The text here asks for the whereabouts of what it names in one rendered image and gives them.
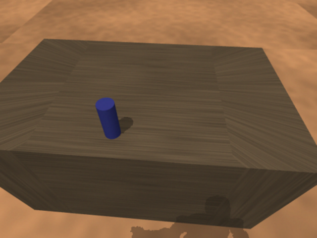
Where can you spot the can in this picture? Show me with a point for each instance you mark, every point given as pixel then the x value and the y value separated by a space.
pixel 108 117

